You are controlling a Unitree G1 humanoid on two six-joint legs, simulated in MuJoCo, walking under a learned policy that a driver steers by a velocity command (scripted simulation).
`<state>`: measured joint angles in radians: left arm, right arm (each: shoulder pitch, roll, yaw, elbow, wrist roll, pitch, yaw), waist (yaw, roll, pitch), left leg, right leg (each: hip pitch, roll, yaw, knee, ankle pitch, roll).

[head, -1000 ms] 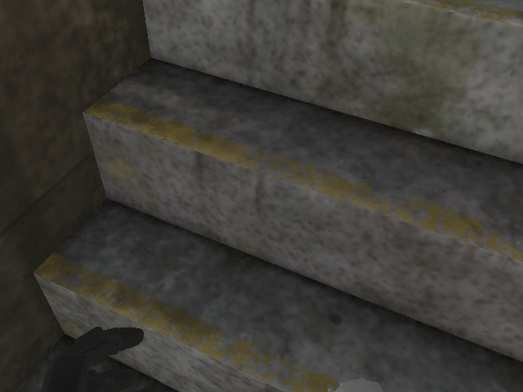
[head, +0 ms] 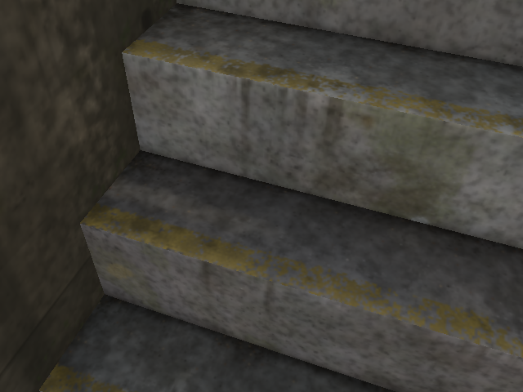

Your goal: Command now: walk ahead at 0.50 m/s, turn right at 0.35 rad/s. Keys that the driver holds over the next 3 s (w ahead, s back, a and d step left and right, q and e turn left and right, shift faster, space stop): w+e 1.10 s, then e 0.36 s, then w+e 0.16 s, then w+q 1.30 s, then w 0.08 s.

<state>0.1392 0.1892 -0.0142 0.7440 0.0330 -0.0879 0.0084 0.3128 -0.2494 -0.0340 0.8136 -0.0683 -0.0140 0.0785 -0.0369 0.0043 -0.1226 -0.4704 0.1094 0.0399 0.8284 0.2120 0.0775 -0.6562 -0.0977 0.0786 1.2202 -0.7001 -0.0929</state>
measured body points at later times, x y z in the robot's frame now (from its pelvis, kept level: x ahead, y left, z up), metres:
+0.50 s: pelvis +0.00 +0.14 -0.12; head +0.00 +0.18 +0.33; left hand +0.23 +0.24 -0.24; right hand -0.23 +0.06 -0.24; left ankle -0.07 +0.18 -0.87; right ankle +0.02 -0.03 -0.46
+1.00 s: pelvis +0.05 +0.16 -0.02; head +0.07 +0.19 +0.43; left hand +0.14 +0.33 -0.20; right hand +0.08 -0.16 -0.11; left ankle +0.12 +0.33 -0.47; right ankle +0.03 +0.04 -0.64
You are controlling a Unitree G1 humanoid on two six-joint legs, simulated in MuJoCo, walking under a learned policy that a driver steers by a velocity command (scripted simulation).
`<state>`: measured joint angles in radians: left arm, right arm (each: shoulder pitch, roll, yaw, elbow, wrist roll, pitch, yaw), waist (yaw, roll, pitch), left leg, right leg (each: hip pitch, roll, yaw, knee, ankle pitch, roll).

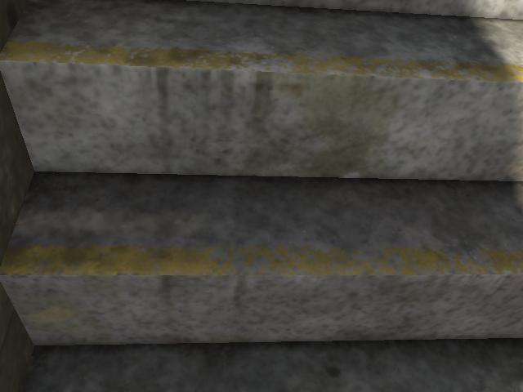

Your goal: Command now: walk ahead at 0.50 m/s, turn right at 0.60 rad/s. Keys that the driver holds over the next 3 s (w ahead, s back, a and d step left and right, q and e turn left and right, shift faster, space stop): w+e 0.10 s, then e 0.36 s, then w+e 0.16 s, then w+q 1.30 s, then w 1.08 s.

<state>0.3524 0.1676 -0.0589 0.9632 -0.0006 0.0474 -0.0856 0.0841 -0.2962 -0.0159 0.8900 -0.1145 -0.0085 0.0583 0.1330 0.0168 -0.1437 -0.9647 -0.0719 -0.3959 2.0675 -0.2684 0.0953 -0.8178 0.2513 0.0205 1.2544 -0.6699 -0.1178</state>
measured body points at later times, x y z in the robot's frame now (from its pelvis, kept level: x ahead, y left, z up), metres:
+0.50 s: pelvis +0.02 -0.02 +0.07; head +0.00 -0.01 +0.52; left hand +0.25 +0.18 -0.02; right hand +0.06 -0.33 +0.00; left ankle +0.01 +0.20 -0.56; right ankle +0.09 -0.12 -0.61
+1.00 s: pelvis -0.03 -0.06 -0.03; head -0.04 -0.07 +0.42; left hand +0.13 +0.17 -0.14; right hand +0.09 -0.34 -0.09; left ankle +0.03 +0.06 -0.61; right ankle -0.06 -0.13 -0.77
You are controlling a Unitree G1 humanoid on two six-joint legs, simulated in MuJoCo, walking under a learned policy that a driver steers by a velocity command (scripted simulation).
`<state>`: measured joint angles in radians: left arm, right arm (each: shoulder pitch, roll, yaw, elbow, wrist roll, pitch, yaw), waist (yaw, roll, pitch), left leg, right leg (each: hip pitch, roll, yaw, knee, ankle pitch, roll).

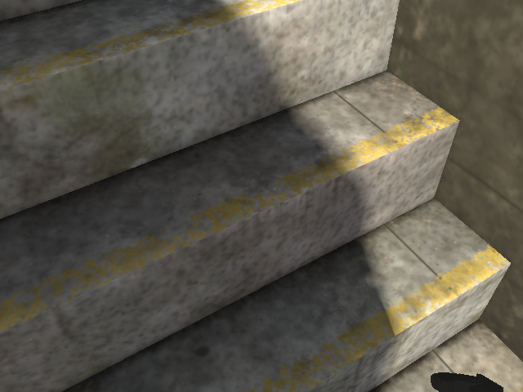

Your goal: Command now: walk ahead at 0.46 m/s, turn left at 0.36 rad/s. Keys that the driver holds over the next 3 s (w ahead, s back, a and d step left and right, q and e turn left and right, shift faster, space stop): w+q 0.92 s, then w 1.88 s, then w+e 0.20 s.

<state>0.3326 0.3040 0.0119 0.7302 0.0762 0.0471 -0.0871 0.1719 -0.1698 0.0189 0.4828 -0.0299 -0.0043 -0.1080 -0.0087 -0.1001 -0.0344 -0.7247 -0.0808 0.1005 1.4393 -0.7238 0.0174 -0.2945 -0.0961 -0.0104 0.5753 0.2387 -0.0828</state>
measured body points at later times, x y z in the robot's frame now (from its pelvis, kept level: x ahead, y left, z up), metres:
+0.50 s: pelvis +0.04 -0.03 -0.06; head +0.06 -0.05 +0.39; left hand -0.20 +0.11 -0.17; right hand +0.26 -0.16 -0.18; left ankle +0.08 +0.13 -0.29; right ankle -0.04 -0.08 -0.81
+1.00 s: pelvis +0.19 +0.03 +0.12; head +0.21 +0.00 +0.57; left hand +0.41 +0.29 +0.14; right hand +0.19 -0.19 -0.05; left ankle +0.07 +0.08 -0.58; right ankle +0.31 -0.04 -0.31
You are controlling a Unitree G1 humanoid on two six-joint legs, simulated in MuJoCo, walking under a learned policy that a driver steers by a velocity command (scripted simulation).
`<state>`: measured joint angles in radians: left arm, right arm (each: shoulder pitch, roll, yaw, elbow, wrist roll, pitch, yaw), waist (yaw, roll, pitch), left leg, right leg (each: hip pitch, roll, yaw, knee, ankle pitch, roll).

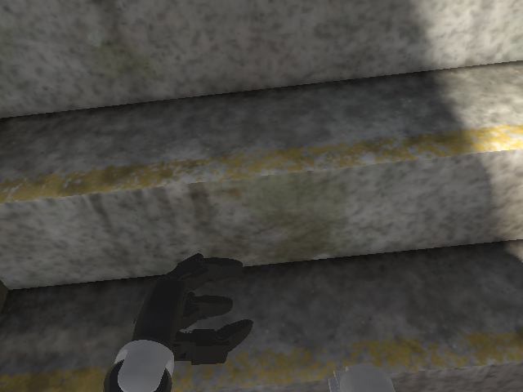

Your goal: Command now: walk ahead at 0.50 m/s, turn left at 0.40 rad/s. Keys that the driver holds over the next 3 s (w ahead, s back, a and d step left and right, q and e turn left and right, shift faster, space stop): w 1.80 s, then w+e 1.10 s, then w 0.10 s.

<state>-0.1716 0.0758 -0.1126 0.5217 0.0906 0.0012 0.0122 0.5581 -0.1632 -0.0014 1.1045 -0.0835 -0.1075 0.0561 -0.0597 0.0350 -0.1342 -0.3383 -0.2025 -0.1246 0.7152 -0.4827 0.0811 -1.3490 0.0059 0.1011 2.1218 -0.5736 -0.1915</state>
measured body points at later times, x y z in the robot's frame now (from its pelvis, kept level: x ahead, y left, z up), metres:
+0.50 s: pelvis +0.20 -0.06 +0.25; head +0.20 -0.07 +0.70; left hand +0.07 +0.12 +0.10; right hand +0.46 -0.21 +0.17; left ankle +0.23 +0.10 -0.08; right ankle +0.14 -0.14 -0.47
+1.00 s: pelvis +0.46 -0.01 +0.47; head +0.44 -0.02 +0.92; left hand +0.64 +0.20 +0.39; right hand +0.41 -0.21 +0.30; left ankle +0.43 +0.09 -0.24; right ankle +0.52 -0.15 +0.10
